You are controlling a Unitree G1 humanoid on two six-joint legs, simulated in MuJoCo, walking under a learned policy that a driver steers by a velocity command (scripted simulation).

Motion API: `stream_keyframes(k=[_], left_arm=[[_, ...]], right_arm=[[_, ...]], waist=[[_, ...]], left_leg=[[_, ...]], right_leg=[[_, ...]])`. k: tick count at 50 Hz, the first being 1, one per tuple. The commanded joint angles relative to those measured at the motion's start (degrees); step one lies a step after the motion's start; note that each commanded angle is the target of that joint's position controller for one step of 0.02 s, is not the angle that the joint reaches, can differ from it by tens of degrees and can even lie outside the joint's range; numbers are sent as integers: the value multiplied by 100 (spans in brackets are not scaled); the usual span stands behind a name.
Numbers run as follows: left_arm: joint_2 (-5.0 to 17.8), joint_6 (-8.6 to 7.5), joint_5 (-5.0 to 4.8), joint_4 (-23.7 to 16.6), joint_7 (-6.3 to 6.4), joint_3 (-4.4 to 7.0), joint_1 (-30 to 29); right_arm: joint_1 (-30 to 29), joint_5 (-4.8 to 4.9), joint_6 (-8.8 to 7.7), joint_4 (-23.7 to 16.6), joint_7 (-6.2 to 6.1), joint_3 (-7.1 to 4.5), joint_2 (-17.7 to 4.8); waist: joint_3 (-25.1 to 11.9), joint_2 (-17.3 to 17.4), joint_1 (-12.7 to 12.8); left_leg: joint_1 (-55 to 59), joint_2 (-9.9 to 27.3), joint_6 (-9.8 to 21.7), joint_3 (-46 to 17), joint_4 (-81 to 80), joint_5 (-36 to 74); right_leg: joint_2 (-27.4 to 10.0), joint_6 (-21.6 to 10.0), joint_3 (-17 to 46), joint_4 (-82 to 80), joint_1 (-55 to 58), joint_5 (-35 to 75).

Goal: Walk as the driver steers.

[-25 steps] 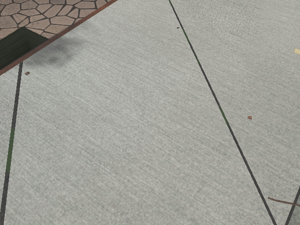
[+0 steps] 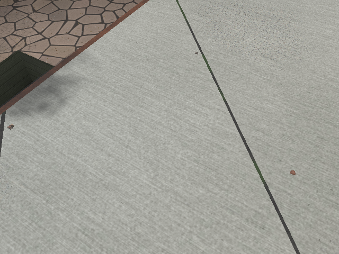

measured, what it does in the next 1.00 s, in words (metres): walks ahead: left foot, then right foot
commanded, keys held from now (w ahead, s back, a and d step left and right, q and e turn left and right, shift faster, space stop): w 0.44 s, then w+q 0.20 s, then no key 0.36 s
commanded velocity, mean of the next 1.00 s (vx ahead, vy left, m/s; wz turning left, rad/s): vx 0.41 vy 0.00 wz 0.10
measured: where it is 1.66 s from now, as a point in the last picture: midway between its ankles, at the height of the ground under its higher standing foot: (165, 237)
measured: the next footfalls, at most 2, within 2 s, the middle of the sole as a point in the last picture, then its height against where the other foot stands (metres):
left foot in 0.42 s outside the picture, level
right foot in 0.92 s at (187, 213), level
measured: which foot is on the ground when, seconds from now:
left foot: up 0.00-0.40, down 0.42-0.94, up 0.96-1.00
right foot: down 0.00-0.44, up 0.46-0.90, down 0.92-1.00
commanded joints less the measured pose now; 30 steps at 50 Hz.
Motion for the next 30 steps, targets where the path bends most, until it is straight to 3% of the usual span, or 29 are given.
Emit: stream_keyframes(k=[1,4,6,10,16,19,20,21,22,23,24,25,26,28,30], left_arm=[[399,-79,-88,91,26,108,616],[497,-211,-109,322,28,124,964],[589,-233,-115,431,23,147,1162],[563,-218,-118,601,9,119,1521],[666,-182,-46,888,91,123,2058],[771,-151,-7,946,148,152,1909],[823,-136,2,956,153,167,1827],[796,-112,-12,957,144,154,1757],[621,-118,-61,804,128,88,1761],[97,-122,-272,710,57,1,2417],[641,-120,-87,743,66,144,2040],[677,-144,-66,566,44,171,1513],[569,-190,-51,492,27,140,1190],[395,-86,82,472,-3,120,1163],[294,27,112,422,-40,104,1136]], right_arm=[[19,-128,0,-392,61,-109,-428],[-48,-171,144,-384,163,-94,-285],[-550,-158,179,-534,183,-92,-303],[-1551,-103,161,-825,193,-32,-247],[-2427,-84,116,-1107,162,6,-311],[-2140,-91,50,-1063,125,-51,-413],[-1623,-104,15,-896,87,-103,-488],[-659,-154,-43,-555,36,-179,-606],[426,-290,-98,-310,-35,-304,-1018],[773,-306,-76,-235,-26,-457,-1618],[253,-54,15,-286,23,-409,-1343],[-350,-2,27,-382,38,-322,-1035],[-603,-17,-1,-391,64,-240,-720],[-695,16,-57,-256,37,-151,-436],[-476,36,-124,-147,22,-166,-516]], waist=[[-120,-481,73],[-116,-452,-46],[47,-423,12],[211,-432,235],[318,-465,466],[185,-495,231],[-86,-504,2],[-585,-317,-403],[-1316,129,-754],[-1977,1527,-488],[-1738,790,-366],[-905,465,-158],[-528,100,-71],[-269,179,252],[-302,173,339]], left_leg=[[-1554,577,-30,-294,234,479],[-1505,632,-197,-128,-30,798],[-1920,748,-301,-27,-418,1201],[-2098,732,-409,182,-1702,1979],[-2043,508,-183,310,-2822,2054],[-1417,256,81,402,-3170,1403],[-740,58,191,487,-3316,1230],[452,-73,345,547,-3629,1400],[2019,920,650,-534,-3668,1021],[3444,2509,1486,-3463,-4346,583],[3111,2270,1432,-3935,-4759,491],[2391,2076,1297,-2993,-4744,608],[1750,1814,1182,-2445,-4903,1278],[967,1320,916,-1706,-5103,2077],[773,1191,974,-1509,-5189,2507]], right_leg=[[-1532,-674,1929,-1978,1187,257],[-1350,-714,1420,-2195,1017,1030],[-1274,-736,1213,-2365,1108,1118],[-1072,-639,851,-2403,1336,1568],[-1381,-607,804,-2119,2297,2212],[-1494,-481,707,-1477,2617,3495],[-1432,-405,622,-850,2591,4207],[-1187,-292,398,261,2267,4273],[-911,-180,202,1905,1143,2716],[248,101,-26,4064,-901,-1231],[66,18,789,4549,-1476,-1728],[-257,-12,779,4510,-1754,-1223],[-460,4,758,4179,-1639,-823],[-679,145,738,3573,-1127,-587],[-657,319,647,3256,-951,-555]])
